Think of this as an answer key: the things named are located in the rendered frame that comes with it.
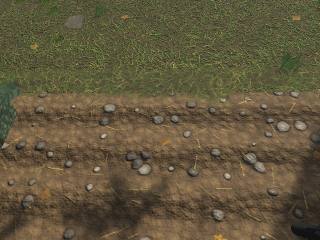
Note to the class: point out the right robot hand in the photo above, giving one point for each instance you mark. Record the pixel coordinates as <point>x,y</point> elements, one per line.
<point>308,231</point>

